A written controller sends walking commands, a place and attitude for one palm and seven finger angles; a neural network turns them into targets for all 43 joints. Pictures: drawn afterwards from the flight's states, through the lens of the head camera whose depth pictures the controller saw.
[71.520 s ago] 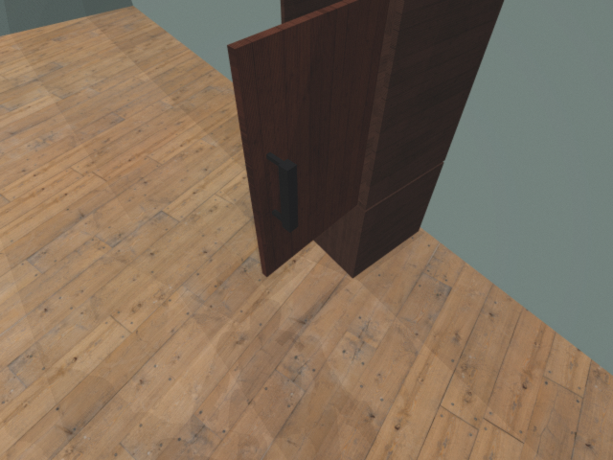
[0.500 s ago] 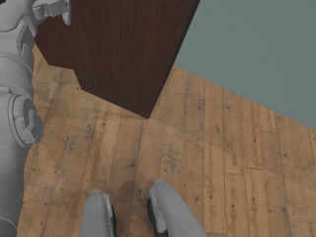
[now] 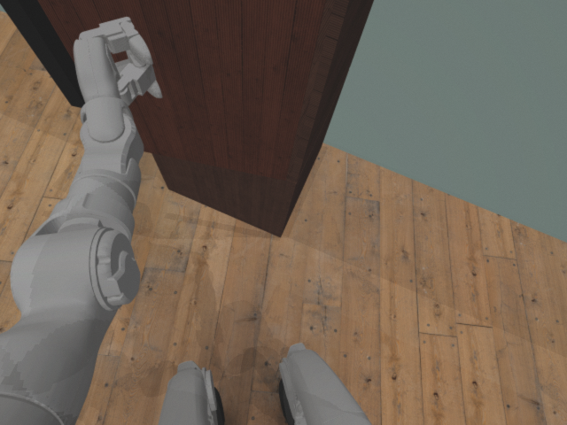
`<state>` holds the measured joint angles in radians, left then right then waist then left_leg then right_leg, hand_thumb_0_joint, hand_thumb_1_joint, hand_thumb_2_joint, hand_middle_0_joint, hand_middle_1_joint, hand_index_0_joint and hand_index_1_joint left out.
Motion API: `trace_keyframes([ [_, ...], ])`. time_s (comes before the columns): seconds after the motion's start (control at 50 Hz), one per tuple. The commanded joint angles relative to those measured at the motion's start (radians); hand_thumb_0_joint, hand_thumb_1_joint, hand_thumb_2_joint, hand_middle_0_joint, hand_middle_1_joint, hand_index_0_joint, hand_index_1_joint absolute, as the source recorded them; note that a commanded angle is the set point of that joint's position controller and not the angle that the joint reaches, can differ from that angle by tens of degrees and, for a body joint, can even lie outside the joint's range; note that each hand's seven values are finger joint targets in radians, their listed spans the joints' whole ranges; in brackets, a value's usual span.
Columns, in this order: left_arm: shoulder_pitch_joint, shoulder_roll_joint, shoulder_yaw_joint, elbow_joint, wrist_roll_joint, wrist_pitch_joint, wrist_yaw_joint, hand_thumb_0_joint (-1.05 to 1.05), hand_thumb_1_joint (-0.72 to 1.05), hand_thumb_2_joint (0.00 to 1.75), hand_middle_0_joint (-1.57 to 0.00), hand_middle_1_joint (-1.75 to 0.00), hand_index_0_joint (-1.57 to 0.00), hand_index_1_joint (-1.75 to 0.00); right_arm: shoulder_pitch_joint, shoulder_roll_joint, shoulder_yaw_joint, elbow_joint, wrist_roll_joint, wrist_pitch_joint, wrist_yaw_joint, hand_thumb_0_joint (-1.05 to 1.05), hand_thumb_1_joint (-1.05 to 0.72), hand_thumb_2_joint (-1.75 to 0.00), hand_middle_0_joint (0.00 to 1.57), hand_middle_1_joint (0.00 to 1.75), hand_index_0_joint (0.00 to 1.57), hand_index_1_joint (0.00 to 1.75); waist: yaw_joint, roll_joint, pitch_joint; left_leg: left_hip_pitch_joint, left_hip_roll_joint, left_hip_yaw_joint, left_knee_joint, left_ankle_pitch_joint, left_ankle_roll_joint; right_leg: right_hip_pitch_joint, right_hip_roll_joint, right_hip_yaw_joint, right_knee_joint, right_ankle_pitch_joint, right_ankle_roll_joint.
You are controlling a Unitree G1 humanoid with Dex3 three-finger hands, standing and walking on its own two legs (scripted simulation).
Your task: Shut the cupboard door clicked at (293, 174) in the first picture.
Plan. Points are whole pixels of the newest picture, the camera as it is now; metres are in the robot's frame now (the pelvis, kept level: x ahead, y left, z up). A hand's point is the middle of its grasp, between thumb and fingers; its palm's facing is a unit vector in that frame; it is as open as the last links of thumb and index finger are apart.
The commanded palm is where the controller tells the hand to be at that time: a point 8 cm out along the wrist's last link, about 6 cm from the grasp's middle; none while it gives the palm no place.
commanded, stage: pull the fist back off the door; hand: left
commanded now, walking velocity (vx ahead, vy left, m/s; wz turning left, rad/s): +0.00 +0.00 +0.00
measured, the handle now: (60, 43) +0.65 +0.19 +0.07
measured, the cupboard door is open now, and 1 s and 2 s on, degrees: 13 13 13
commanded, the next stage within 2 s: draw the hand back to the body in 0.40 s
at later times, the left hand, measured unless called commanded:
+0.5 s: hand (158, 123) +0.49 +0.07 +0.08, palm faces +0.06 -1.00 -0.03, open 3.1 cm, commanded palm +0.47 +0.12 +0.07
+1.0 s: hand (50, 178) +0.39 +0.15 +0.16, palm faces +0.05 -1.00 -0.02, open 3.1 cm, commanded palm +0.34 +0.20 +0.16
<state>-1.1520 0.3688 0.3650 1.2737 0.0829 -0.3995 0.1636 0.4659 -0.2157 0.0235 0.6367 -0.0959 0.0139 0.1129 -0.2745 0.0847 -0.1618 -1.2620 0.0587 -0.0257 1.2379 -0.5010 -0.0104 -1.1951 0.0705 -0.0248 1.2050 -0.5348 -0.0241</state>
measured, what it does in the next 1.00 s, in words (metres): rises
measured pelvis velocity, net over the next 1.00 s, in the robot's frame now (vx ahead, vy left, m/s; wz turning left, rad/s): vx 0.01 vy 0.00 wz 0.04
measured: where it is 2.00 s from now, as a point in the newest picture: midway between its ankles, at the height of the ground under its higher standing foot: outside the picture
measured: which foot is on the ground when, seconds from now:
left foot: down 0.00-1.00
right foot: down 0.00-1.00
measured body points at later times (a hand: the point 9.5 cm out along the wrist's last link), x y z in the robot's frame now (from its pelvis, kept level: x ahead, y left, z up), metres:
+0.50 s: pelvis +0.00 +0.00 +0.01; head +0.12 +0.00 +0.45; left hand +0.49 +0.12 +0.08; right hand +0.06 -0.26 -0.11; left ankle +0.03 +0.13 -0.62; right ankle +0.01 -0.11 -0.62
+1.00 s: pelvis +0.01 +0.00 +0.07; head +0.05 -0.01 +0.52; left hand +0.38 +0.20 +0.16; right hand +0.10 -0.26 -0.04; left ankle +0.03 +0.13 -0.62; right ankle +0.01 -0.11 -0.62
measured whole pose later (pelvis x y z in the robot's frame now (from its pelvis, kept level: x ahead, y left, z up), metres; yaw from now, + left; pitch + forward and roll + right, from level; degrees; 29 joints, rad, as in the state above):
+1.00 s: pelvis +0.01 +0.00 +0.07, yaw +2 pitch +11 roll -1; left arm -0.33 0.19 0.13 0.55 -0.16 -0.35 -0.04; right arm 0.34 -0.26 -0.01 0.60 0.04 0.03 -0.01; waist -0.07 0.04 -0.13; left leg -0.68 0.03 0.00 0.87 -0.39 -0.01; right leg -0.63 0.04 0.00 0.86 -0.43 -0.02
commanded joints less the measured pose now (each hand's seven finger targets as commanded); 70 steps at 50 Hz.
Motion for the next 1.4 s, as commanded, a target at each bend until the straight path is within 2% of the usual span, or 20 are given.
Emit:
trace_keyframes([
  [0.0,-0.328,0.103,-0.046,-0.169,-0.021,-0.075,-0.021,0.00,0.90,0.90,-1.30,-1.50,-1.30,-1.50,0.191,-0.188,-0.080,-0.029,0.013,0.006,-0.008,0.00,-0.90,-0.90,0.20,0.30,0.20,0.30,0.012,-0.011,-0.493,0.374,-0.050,0.009,-0.103,0.339,0.046,0.350,-0.010,0.016,-0.181,0.460,0.017],
  [0.1,-0.319,0.021,-0.075,-0.327,-0.082,-0.135,-0.036,0.00,0.90,0.90,-1.30,-1.50,-1.30,-1.50,0.161,-0.178,-0.096,-0.032,0.018,0.008,-0.019,0.00,-0.90,-0.90,0.20,0.30,0.20,0.30,0.038,0.014,-0.554,0.484,-0.057,0.012,-0.112,0.405,0.041,0.370,-0.017,0.015,-0.181,0.521,0.015],
  [0.26,-0.239,-0.077,-0.165,-0.417,-0.072,-0.188,-0.021,0.00,0.90,0.90,-1.30,-1.50,-1.30,-1.50,0.102,-0.170,-0.108,-0.033,0.025,0.029,-0.028,0.00,-0.90,-0.90,0.20,0.30,0.20,0.30,0.056,0.028,-0.538,0.581,-0.060,0.008,-0.129,0.428,0.035,0.343,-0.023,0.006,-0.181,0.513,0.012],
  [0.3,-0.170,-0.097,-0.170,-0.434,-0.079,-0.193,-0.013,0.00,0.90,0.90,-1.30,-1.50,-1.30,-1.50,0.074,-0.165,-0.111,-0.039,0.028,0.031,-0.029,0.00,-0.90,-0.90,0.20,0.30,0.20,0.30,0.080,0.048,-0.553,0.615,-0.059,0.008,-0.136,0.453,0.027,0.349,-0.023,0.001,-0.180,0.523,0.009],
  [0.36,-0.229,-0.122,-0.208,-0.400,-0.070,-0.195,0.000,0.00,0.90,0.90,-1.30,-1.50,-1.30,-1.50,0.061,-0.164,-0.107,-0.029,0.028,0.037,-0.037,0.00,-0.90,-0.90,0.20,0.30,0.20,0.30,0.041,-0.018,-0.469,0.582,-0.057,-0.001,-0.141,0.401,0.033,0.313,-0.025,-0.001,-0.191,0.480,0.015],
  [0.46,-0.240,-0.046,-0.140,-0.322,-0.060,-0.201,0.029,0.00,0.90,0.90,-1.30,-1.50,-1.30,-1.50,0.027,-0.169,-0.097,-0.034,0.024,0.037,-0.048,0.00,-0.90,-0.90,0.20,0.30,0.20,0.30,0.056,-0.028,-0.459,0.518,-0.066,0.004,-0.144,0.313,0.036,0.319,-0.029,0.016,-0.195,0.411,0.015],
  [0.5,-0.246,-0.064,-0.158,-0.282,-0.054,-0.201,0.024,0.00,0.90,0.90,-1.30,-1.50,-1.30,-1.50,0.015,-0.164,-0.092,-0.033,0.023,0.034,-0.047,0.00,-0.90,-0.90,0.20,0.30,0.20,0.30,0.049,-0.034,-0.452,0.492,-0.067,0.004,-0.142,0.282,0.036,0.309,-0.030,0.015,-0.194,0.378,0.018],
  [0.52,-0.189,-0.004,-0.103,-0.296,-0.057,-0.201,0.022,0.00,0.90,0.90,-1.30,-1.50,-1.30,-1.50,0.014,-0.169,-0.093,-0.046,0.026,0.035,-0.047,0.00,-0.90,-0.90,0.20,0.30,0.20,0.30,0.089,-0.036,-0.483,0.494,-0.067,0.009,-0.152,0.286,0.034,0.351,-0.029,0.019,-0.195,0.384,0.014],
  [0.56,-0.103,0.034,-0.072,-0.387,-0.072,-0.203,-0.001,0.00,0.90,0.90,-1.30,-1.50,-1.30,-1.50,0.004,-0.168,-0.092,-0.084,0.033,0.042,-0.051,0.00,-0.90,-0.90,0.20,0.30,0.20,0.30,0.137,-0.004,-0.576,0.556,-0.069,0.021,-0.179,0.349,0.032,0.440,-0.030,0.026,-0.194,0.455,0.010],
  [0.6,0.016,0.029,-0.076,-0.454,-0.095,-0.178,-0.033,0.00,0.90,0.90,-1.30,-1.50,-1.30,-1.50,-0.011,-0.160,-0.088,-0.114,0.052,0.050,-0.052,0.00,-0.90,-0.90,0.20,0.30,0.20,0.30,0.170,-0.031,-0.573,0.569,-0.068,0.035,-0.214,0.351,0.029,0.521,-0.026,0.027,-0.225,0.480,0.011],
  [0.66,0.162,-0.001,-0.106,-0.582,-0.145,-0.121,-0.081,0.00,0.90,0.90,-1.30,-1.50,-1.30,-1.50,-0.019,-0.155,-0.087,-0.154,0.078,0.053,-0.068,0.00,-0.90,-0.90,0.20,0.30,0.20,0.30,0.181,-0.131,-0.519,0.552,-0.072,0.054,-0.277,0.322,0.042,0.652,-0.023,0.043,-0.297,0.521,0.020],
  [0.74,0.221,-0.034,-0.158,-0.747,-0.207,-0.072,-0.130,0.00,0.90,0.90,-1.30,-1.50,-1.30,-1.50,-0.055,-0.153,-0.083,-0.158,0.111,0.031,-0.098,0.00,-0.90,-0.90,0.20,0.30,0.20,0.30,0.163,-0.176,-0.367,0.589,-0.071,0.059,-0.351,0.233,0.051,0.674,-0.027,0.056,-0.410,0.429,0.035],
  [0.84,0.312,-0.070,-0.223,-0.831,-0.230,-0.068,-0.178,0.00,0.90,0.90,-1.30,-1.50,-1.30,-1.50,-0.098,-0.148,-0.079,-0.137,0.125,-0.014,-0.122,0.00,-0.90,-0.90,0.20,0.30,0.20,0.30,0.169,-0.093,-0.257,0.729,-0.063,0.045,-0.422,0.203,0.048,0.618,-0.025,0.027,-0.470,0.324,0.023],
  [0.9,0.463,-0.052,-0.215,-0.913,-0.244,-0.040,-0.203,0.00,0.90,0.90,-1.30,-1.50,-1.30,-1.50,-0.133,-0.147,-0.074,-0.156,0.133,-0.031,-0.126,0.00,-0.90,-0.90,0.20,0.30,0.20,0.30,0.214,-0.023,-0.267,0.802,-0.064,0.042,-0.465,0.254,0.043,0.662,-0.027,0.012,-0.478,0.361,0.012],
  [1.0,0.679,-0.024,-0.186,-1.084,-0.282,0.039,-0.234,0.00,0.90,0.90,-1.16,-1.35,-1.16,-1.35,-0.210,-0.143,-0.061,-0.212,0.147,-0.046,-0.131,0.00,-0.90,-0.90,0.20,0.30,0.20,0.30,0.257,-0.066,-0.205,0.839,-0.064,0.044,-0.528,0.308,0.044,0.753,-0.033,-0.001,-0.508,0.426,0.013],
  [1.02,0.721,0.019,-0.260,-1.151,-0.180,0.085,-0.189,0.00,0.90,0.90,-1.13,-1.32,-1.13,-1.32,-0.254,-0.116,-0.066,-0.230,0.151,-0.005,-0.153,0.00,-0.90,-0.90,0.20,0.30,0.20,0.30,0.258,-0.067,-0.217,0.894,-0.072,0.050,-0.576,0.306,0.042,0.810,-0.059,0.053,-0.568,0.422,0.013],
  [1.04,0.752,0.013,-0.245,-1.205,-0.181,0.122,-0.162,0.00,0.90,0.90,-1.11,-1.29,-1.11,-1.29,-0.268,-0.113,-0.063,-0.250,0.151,0.010,-0.168,0.00,-0.90,-0.90,0.20,0.30,0.20,0.30,0.251,-0.103,-0.174,0.902,-0.069,0.049,-0.599,0.303,0.047,0.825,-0.063,0.045,-0.600,0.418,0.017],
  [1.1,0.819,0.030,-0.240,-1.282,-0.163,0.190,-0.120,0.00,0.90,0.90,-1.02,-1.20,-1.02,-1.20,-0.325,-0.108,-0.043,-0.252,0.151,0.026,-0.202,0.00,-0.90,-0.90,0.20,0.30,0.20,0.30,0.255,-0.091,-0.085,0.964,-0.065,0.048,-0.656,0.307,0.049,0.849,-0.064,0.035,-0.661,0.402,0.016],
  [1.24,0.972,0.026,-0.230,-1.475,-0.149,0.273,-0.091,0.00,0.90,0.90,-0.83,-0.99,-0.83,-0.99,-0.377,-0.097,-0.013,-0.252,0.140,-0.008,-0.216,0.00,-0.90,-0.90,0.20,0.30,0.20,0.30,0.276,-0.025,-0.040,1.135,-0.056,0.031,-0.759,0.416,0.040,0.944,-0.060,0.001,-0.739,0.468,0.005],
  [1.38,1.188,0.065,-0.149,-1.622,-0.149,0.312,-0.083,0.00,0.90,0.90,-0.64,-0.78,-0.64,-0.78,-0.394,-0.093,-0.001,-0.240,0.122,-0.041,-0.201,0.00,-0.90,-0.90,0.20,0.30,0.20,0.30,0.301,-0.039,0.007,1.183,-0.051,0.030,-0.818,0.510,0.036,1.029,-0.067,-0.011,-0.792,0.543,0.008],
])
